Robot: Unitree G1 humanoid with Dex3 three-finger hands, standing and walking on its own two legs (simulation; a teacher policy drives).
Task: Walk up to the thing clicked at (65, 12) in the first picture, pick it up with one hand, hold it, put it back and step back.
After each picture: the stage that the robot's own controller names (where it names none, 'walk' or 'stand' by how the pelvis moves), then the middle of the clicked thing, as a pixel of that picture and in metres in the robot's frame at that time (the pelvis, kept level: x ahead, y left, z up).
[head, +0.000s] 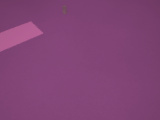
stand; (64, 9) +2.31 +0.22 -0.72
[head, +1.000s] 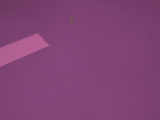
walk; (71, 21) +2.19 +0.26 -0.72
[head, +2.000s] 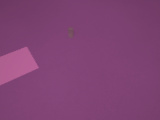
walk; (70, 32) +1.57 +0.21 -0.71
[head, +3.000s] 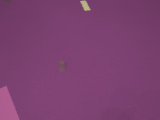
walk; (61, 66) +1.05 +0.23 -0.71
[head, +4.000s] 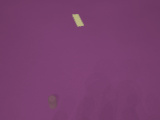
walk; (52, 102) +0.67 +0.22 -0.70
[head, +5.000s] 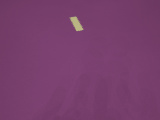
stand; out of the picture +0.43 +0.21 -0.69
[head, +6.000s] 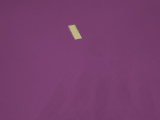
stand; out of the picture +0.39 +0.21 -0.73
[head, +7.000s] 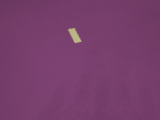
stand; out of the picture +0.37 +0.21 -0.73
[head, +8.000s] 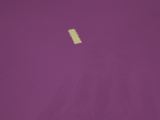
stand; out of the picture +0.36 +0.22 -0.73
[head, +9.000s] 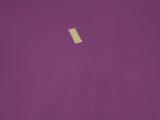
stand; out of the picture +0.36 +0.22 -0.73
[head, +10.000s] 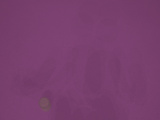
go down; (45, 104) +0.41 +0.20 -0.58
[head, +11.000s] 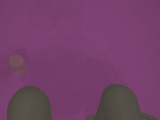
go down; (17, 65) +0.45 +0.26 -0.31
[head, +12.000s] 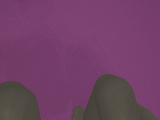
close in; out of the picture +0.44 +0.28 -0.27
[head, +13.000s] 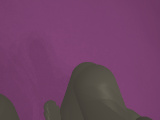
close; out of the picture +0.42 +0.31 -0.22
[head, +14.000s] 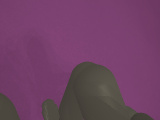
close; out of the picture +0.41 +0.31 -0.22
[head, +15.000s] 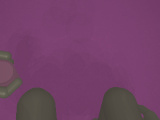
lift; (5, 77) +0.34 +0.25 -0.05
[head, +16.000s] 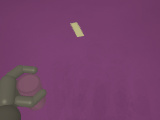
hold; (32, 92) +0.33 +0.17 +0.05
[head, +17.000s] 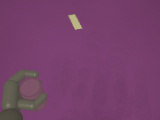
hold; (34, 95) +0.33 +0.17 +0.00
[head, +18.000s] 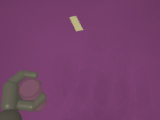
hold; (34, 96) +0.33 +0.17 +0.01
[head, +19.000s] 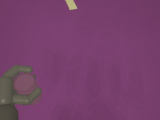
crouch; (29, 89) +0.35 +0.18 -0.04
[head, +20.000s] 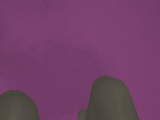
lower; out of the picture +0.46 +0.28 -0.10
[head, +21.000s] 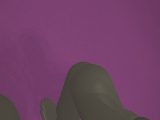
lower; out of the picture +0.41 +0.32 -0.23
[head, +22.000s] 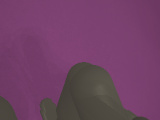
lower; out of the picture +0.41 +0.33 -0.23
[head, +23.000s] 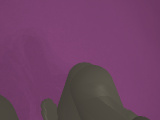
lower; out of the picture +0.42 +0.33 -0.22
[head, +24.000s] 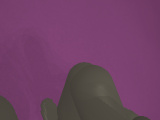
lower; out of the picture +0.42 +0.33 -0.22
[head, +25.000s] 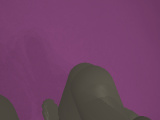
open; out of the picture +0.42 +0.33 -0.22
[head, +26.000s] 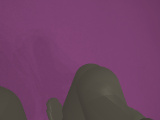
rise; out of the picture +0.41 +0.32 -0.23
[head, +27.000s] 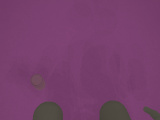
walk; (38, 82) +0.45 +0.23 -0.46
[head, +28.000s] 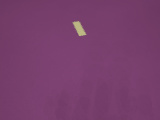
stand; out of the picture +0.39 +0.19 -0.67
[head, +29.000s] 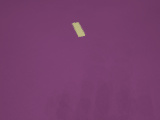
stand; out of the picture +0.39 +0.20 -0.67
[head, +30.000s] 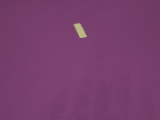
stand; out of the picture +0.40 +0.20 -0.70
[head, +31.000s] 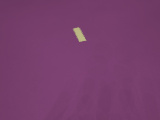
stand; out of the picture +0.40 +0.20 -0.72
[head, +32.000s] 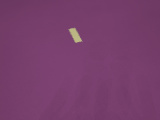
stand; out of the picture +0.38 +0.22 -0.73
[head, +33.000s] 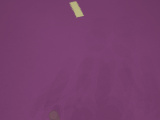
walk; (54, 117) +0.43 +0.22 -0.70
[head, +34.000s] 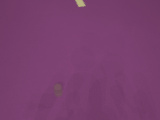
walk; (58, 90) +0.64 +0.16 -0.70
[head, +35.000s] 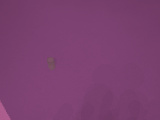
walk; (51, 63) +0.96 +0.29 -0.69
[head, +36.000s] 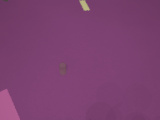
stand; (62, 68) +1.00 +0.18 -0.71
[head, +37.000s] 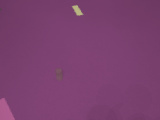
stand; (59, 74) +1.00 +0.20 -0.72
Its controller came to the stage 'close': yes
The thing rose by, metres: 0.72
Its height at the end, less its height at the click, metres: +0.00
